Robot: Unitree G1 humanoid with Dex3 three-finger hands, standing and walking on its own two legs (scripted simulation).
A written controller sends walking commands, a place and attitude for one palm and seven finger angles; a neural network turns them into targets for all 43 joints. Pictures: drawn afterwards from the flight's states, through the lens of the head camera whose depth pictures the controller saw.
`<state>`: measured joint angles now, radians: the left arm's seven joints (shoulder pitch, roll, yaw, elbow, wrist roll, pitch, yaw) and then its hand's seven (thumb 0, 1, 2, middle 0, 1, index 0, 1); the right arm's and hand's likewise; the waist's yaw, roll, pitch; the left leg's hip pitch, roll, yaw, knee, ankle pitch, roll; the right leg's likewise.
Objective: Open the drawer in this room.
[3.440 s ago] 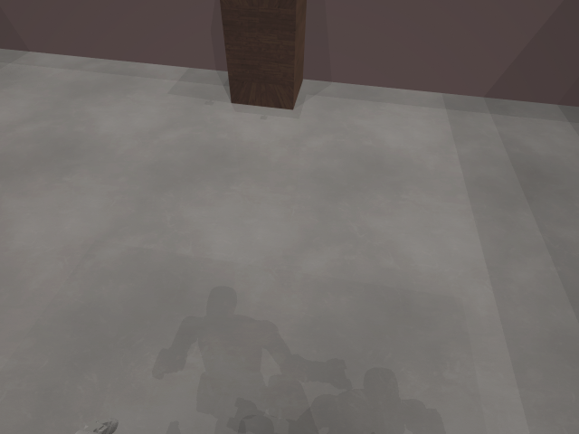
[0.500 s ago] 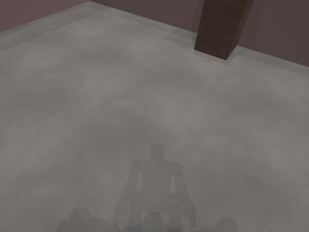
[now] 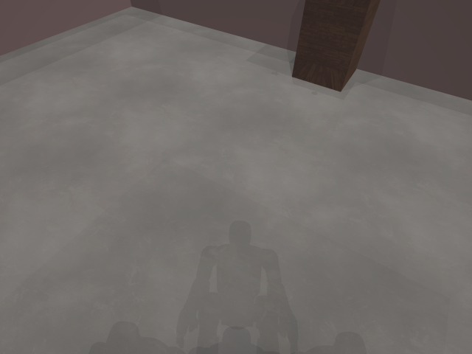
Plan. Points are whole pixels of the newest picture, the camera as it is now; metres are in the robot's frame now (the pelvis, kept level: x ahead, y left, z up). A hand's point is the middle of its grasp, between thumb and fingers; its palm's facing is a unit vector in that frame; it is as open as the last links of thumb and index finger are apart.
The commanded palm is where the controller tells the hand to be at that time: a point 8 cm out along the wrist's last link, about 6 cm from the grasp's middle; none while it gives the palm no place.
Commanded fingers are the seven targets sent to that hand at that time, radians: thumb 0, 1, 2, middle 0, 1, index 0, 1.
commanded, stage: stand and wait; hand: left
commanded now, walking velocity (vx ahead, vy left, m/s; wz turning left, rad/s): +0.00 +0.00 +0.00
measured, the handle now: out of the picture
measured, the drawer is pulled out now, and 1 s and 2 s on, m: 0.00 0.00 0.00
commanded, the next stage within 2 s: turn or walk to find it in 0.18 s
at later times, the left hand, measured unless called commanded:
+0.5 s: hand out of the picture +0.00 +0.18 -0.19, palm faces +0.10 -0.97 -0.20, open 7.4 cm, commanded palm none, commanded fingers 0.00 0.90 0.90 -0.20 -0.30 -0.20 -0.30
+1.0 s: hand out of the picture +0.01 +0.17 -0.18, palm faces +0.05 -0.98 -0.20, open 7.4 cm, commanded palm none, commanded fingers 0.00 0.90 0.90 -0.20 -0.30 -0.20 -0.30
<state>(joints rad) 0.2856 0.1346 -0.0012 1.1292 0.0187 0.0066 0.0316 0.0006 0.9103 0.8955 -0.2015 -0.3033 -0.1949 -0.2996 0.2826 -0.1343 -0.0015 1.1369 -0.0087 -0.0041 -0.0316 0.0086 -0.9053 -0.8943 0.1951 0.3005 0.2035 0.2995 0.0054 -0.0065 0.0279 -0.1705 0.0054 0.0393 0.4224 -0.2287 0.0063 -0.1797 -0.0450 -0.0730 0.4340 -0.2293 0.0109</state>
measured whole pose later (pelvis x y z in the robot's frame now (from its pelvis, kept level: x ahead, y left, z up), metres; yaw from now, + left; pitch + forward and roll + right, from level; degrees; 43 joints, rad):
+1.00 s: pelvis +0.01 -0.01 +0.00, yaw +0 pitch -1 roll +0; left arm 0.26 0.16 0.03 1.10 0.02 0.03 0.02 0.00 0.91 0.90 -0.20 -0.30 -0.20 -0.30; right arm 0.21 -0.17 -0.01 1.08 -0.01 0.01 -0.04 0.01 -0.91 -0.89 0.20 0.30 0.20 0.30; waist 0.02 0.00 0.04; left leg -0.21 0.03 0.03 0.50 -0.27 -0.01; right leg -0.21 -0.03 -0.08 0.49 -0.27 0.00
